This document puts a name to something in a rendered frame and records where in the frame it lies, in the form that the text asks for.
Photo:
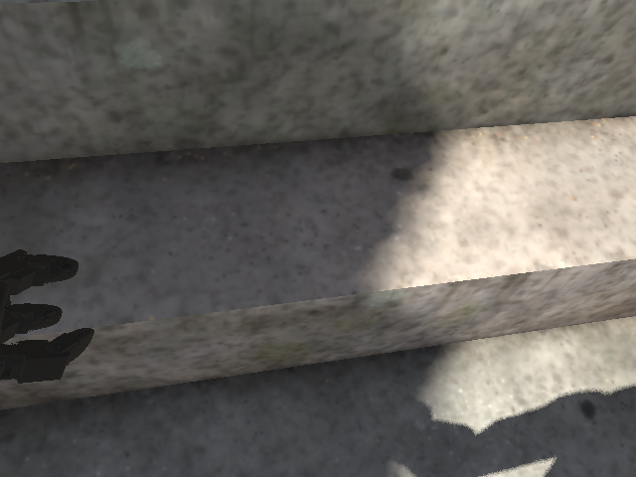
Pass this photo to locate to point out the robot left hand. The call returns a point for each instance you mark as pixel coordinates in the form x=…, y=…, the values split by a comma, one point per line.
x=35, y=360

